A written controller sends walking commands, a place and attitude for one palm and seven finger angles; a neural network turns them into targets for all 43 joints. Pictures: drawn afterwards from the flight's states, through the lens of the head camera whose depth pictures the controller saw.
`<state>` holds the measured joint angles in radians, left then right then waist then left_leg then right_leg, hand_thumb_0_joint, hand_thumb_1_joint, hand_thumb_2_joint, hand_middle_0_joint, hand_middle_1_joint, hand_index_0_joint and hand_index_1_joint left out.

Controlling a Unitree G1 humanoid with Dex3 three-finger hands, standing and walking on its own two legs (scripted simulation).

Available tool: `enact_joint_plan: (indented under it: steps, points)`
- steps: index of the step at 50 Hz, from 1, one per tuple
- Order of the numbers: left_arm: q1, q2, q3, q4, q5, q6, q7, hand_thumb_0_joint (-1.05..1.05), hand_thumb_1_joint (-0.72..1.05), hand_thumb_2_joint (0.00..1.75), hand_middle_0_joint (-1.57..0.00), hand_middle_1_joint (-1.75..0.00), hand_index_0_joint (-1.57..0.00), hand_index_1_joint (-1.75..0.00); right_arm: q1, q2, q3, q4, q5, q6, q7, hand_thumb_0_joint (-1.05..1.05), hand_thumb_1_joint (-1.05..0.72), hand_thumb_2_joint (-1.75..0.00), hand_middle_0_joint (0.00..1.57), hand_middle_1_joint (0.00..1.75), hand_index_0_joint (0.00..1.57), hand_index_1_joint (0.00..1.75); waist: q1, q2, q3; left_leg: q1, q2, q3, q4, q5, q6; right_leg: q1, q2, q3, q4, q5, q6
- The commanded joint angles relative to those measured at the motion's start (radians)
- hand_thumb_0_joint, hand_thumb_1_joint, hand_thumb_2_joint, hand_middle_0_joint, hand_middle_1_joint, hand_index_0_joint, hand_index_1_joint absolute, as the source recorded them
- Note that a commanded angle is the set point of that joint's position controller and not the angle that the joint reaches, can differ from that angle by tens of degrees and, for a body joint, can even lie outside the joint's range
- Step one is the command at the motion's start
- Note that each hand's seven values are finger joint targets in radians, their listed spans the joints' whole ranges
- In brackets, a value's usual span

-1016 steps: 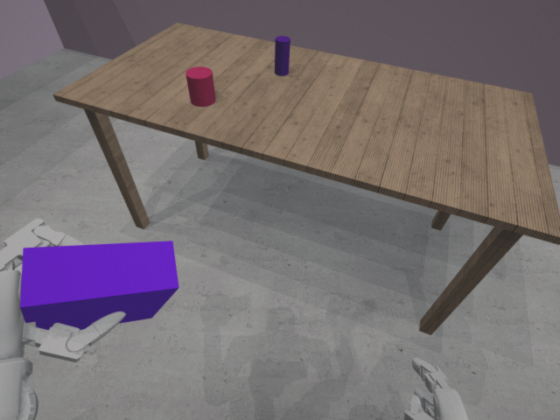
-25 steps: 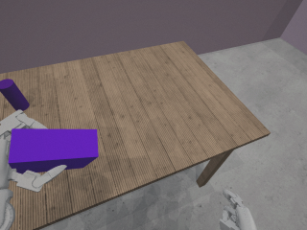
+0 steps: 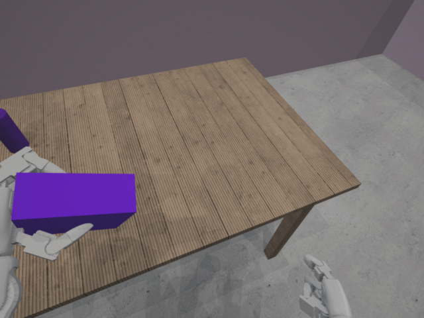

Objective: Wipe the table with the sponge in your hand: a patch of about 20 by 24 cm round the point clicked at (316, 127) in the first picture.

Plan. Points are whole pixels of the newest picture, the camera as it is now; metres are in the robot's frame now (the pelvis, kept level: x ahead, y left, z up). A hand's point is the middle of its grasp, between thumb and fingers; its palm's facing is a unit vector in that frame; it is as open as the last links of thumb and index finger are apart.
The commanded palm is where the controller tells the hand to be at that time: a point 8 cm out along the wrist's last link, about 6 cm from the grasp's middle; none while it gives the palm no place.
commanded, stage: shuffle to correct the standing spot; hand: left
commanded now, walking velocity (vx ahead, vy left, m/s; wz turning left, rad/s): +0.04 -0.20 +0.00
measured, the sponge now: (94, 205) +0.24 +0.20 +0.13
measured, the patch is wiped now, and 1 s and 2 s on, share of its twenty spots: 0.00 0.00 0.00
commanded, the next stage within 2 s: come to a stop and stand still in 0.22 s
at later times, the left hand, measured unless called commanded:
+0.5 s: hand (109, 210) +0.22 +0.17 +0.16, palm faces +0.34 -0.86 -0.39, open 9.6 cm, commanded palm +0.17 +0.21 +0.17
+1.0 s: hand (78, 226) +0.20 +0.20 +0.15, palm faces +0.36 -0.85 -0.39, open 9.6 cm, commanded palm +0.15 +0.24 +0.17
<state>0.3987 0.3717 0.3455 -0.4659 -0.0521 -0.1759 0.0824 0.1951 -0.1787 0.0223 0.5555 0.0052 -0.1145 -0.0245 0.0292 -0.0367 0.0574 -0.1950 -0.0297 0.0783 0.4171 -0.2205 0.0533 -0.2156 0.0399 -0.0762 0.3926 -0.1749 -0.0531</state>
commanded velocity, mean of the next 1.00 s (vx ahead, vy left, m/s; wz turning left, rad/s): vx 0.01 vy -0.02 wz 0.00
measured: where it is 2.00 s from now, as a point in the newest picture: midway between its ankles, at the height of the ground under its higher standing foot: outside the picture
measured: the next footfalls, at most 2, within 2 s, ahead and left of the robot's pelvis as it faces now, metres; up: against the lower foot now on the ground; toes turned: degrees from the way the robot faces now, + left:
none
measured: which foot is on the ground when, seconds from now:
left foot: down 0.00-1.00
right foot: down 0.00-1.00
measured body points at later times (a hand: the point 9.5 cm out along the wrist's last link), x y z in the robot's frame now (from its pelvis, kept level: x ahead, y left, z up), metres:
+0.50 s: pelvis +0.01 -0.07 +0.00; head +0.02 -0.07 +0.45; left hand +0.20 +0.21 +0.18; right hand +0.17 -0.32 -0.08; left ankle +0.01 +0.08 -0.74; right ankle +0.02 -0.08 -0.74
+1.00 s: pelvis -0.01 -0.04 +0.00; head +0.00 -0.04 +0.45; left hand +0.18 +0.25 +0.17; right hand +0.18 -0.26 -0.08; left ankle +0.01 +0.08 -0.74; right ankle +0.02 -0.08 -0.74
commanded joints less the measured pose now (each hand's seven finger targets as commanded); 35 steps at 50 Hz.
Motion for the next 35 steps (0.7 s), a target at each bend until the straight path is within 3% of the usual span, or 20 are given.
enact_joint_plan:
  steps: [1,8,9,14,16,18,19,21,23,24,25,27,29,30,33,35]
  points:
    - [-0.049,0.18,0.129,-0.254,-0.026,-0.068,0.006,0.0,0.1,1.3,-1.2,-1.6,-1.2,-1.6,-0.075,-0.153,-0.071,-0.163,0.003,-0.045,-0.012,0.0,-0.9,-0.9,0.2,0.3,0.2,0.3,-0.01,0.125,-0.187,0.028,0.204,-0.169,-0.065,0.239,-0.072,0.081,-0.069,0.084,-0.01,0.129,0.02]
    - [-0.028,0.183,0.14,-0.252,-0.048,-0.048,-0.004,0.0,0.1,1.3,-1.2,-1.6,-1.2,-1.6,-0.067,-0.159,-0.079,-0.166,0.007,-0.042,-0.018,0.0,-0.9,-0.9,0.2,0.3,0.2,0.3,-0.018,0.086,-0.194,0.011,0.175,-0.142,0.001,0.121,-0.038,0.057,-0.095,0.144,-0.036,0.168,0.006]
    - [-0.036,0.192,0.144,-0.278,-0.048,-0.045,0.0,0.0,0.1,1.3,-1.2,-1.6,-1.2,-1.6,-0.085,-0.157,-0.075,-0.165,0.01,-0.043,-0.019,0.0,-0.9,-0.9,0.2,0.3,0.2,0.3,-0.022,0.118,-0.193,0.027,0.168,-0.135,0.0,0.117,-0.039,0.035,-0.091,0.148,-0.037,0.163,0.005]
    - [-0.037,0.198,0.146,-0.278,-0.052,-0.035,0.005,0.0,0.1,1.3,-1.2,-1.6,-1.2,-1.6,-0.085,-0.158,-0.077,-0.162,0.014,-0.041,-0.024,0.0,-0.9,-0.9,0.2,0.3,0.2,0.3,-0.023,0.095,-0.179,0.012,0.148,-0.112,0.038,0.034,-0.024,0.005,-0.111,0.182,-0.066,0.116,0.016]
    - [-0.031,0.195,0.144,-0.261,-0.055,-0.032,0.006,0.0,0.1,1.3,-1.2,-1.6,-1.2,-1.6,-0.07,-0.16,-0.082,-0.161,0.011,-0.037,-0.025,0.0,-0.9,-0.9,0.2,0.3,0.2,0.3,-0.023,0.053,-0.181,-0.006,0.136,-0.096,0.069,-0.005,-0.019,0.006,-0.127,0.201,-0.086,0.082,0.025]
    - [-0.004,0.192,0.153,-0.243,-0.054,-0.031,0.015,0.0,0.1,1.3,-1.2,-1.6,-1.2,-1.6,-0.07,-0.155,-0.077,-0.159,0.018,-0.032,-0.022,0.0,-0.9,-0.9,0.2,0.3,0.2,0.3,-0.023,0.033,-0.196,-0.023,0.099,-0.077,0.123,-0.025,-0.019,0.03,-0.17,0.258,-0.14,0.081,0.051]
    - [0.012,0.192,0.155,-0.248,-0.053,-0.03,0.026,0.0,0.1,1.3,-1.2,-1.6,-1.2,-1.6,-0.086,-0.153,-0.07,-0.15,0.025,-0.031,-0.02,0.0,-0.9,-0.9,0.2,0.3,0.2,0.3,-0.025,0.06,-0.194,-0.018,0.085,-0.078,0.133,-0.015,-0.02,0.032,-0.19,0.275,-0.163,0.096,0.057]
    - [0.036,0.183,0.147,-0.237,-0.048,-0.036,0.035,0.0,0.1,1.3,-1.2,-1.6,-1.2,-1.6,-0.087,-0.15,-0.062,-0.148,0.025,-0.027,-0.019,0.0,-0.9,-0.9,0.2,0.3,0.2,0.3,-0.021,0.034,-0.193,-0.047,0.073,-0.083,0.139,0.003,-0.019,0.076,-0.21,0.285,-0.185,0.151,0.085]
    - [0.042,0.19,0.152,-0.229,-0.042,-0.044,0.042,0.0,0.1,1.3,-1.2,-1.6,-1.2,-1.6,-0.088,-0.15,-0.055,-0.138,0.025,-0.023,-0.019,0.0,-0.9,-0.9,0.2,0.3,0.2,0.3,-0.017,0.02,-0.189,-0.08,0.068,-0.093,0.116,0.014,-0.016,0.125,-0.214,0.277,-0.195,0.188,0.121]
    - [0.035,0.201,0.153,-0.247,-0.039,-0.046,0.046,0.0,0.1,1.3,-1.2,-1.6,-1.2,-1.6,-0.111,-0.156,-0.053,-0.132,0.026,-0.022,-0.02,0.0,-0.9,-0.9,0.2,0.3,0.2,0.3,-0.014,0.063,-0.18,-0.055,0.071,-0.099,0.09,0.034,-0.014,0.115,-0.209,0.266,-0.195,0.209,0.134]
    - [0.025,0.181,0.13,-0.234,-0.036,-0.051,0.047,0.0,0.1,1.3,-1.2,-1.6,-1.2,-1.6,-0.107,-0.152,-0.048,-0.13,0.023,-0.021,-0.022,0.0,-0.9,-0.9,0.2,0.3,0.2,0.3,-0.014,0.068,-0.181,-0.054,0.073,-0.103,0.068,0.05,-0.01,0.134,-0.2,0.24,-0.189,0.208,0.144]
    - [0.02,0.184,0.129,-0.212,-0.03,-0.05,0.047,0.0,0.1,1.3,-1.2,-1.6,-1.2,-1.6,-0.11,-0.155,-0.049,-0.132,0.023,-0.017,-0.025,0.0,-0.9,-0.9,0.2,0.3,0.2,0.3,-0.006,0.045,-0.183,-0.054,0.075,-0.108,0.058,0.081,-0.007,0.166,-0.192,0.237,-0.188,0.258,0.166]
    - [0.015,0.191,0.126,-0.211,-0.027,-0.047,0.046,0.0,0.1,1.3,-1.2,-1.6,-1.2,-1.6,-0.121,-0.162,-0.054,-0.13,0.024,-0.012,-0.025,0.0,-0.9,-0.9,0.2,0.3,0.2,0.3,-0.006,0.065,-0.182,-0.017,0.079,-0.11,0.049,0.104,-0.007,0.149,-0.193,0.221,-0.175,0.287,0.159]
    - [0.018,0.181,0.115,-0.198,-0.027,-0.046,0.045,0.0,0.1,1.3,-1.2,-1.6,-1.2,-1.6,-0.113,-0.156,-0.05,-0.135,0.023,-0.008,-0.026,0.0,-0.9,-0.9,0.2,0.3,0.2,0.3,-0.007,0.055,-0.182,-0.017,0.082,-0.113,0.039,0.104,-0.007,0.155,-0.191,0.205,-0.17,0.269,0.158]
    - [0.024,0.18,0.116,-0.186,-0.025,-0.039,0.043,0.0,0.1,1.3,-1.2,-1.6,-1.2,-1.6,-0.103,-0.158,-0.053,-0.143,0.026,0.004,-0.025,0.0,-0.9,-0.9,0.2,0.3,0.2,0.3,-0.004,0.004,-0.177,-0.031,0.074,-0.114,0.057,0.075,-0.009,0.152,-0.2,0.238,-0.2,0.207,0.164]
    - [0.026,0.177,0.113,-0.185,-0.027,-0.038,0.04,0.0,0.1,1.3,-1.2,-1.6,-1.2,-1.6,-0.108,-0.155,-0.052,-0.142,0.026,0.008,-0.024,0.0,-0.9,-0.9,0.2,0.3,0.2,0.3,-0.006,0.009,-0.181,-0.004,0.078,-0.116,0.051,0.072,-0.006,0.125,-0.2,0.229,-0.198,0.178,0.156]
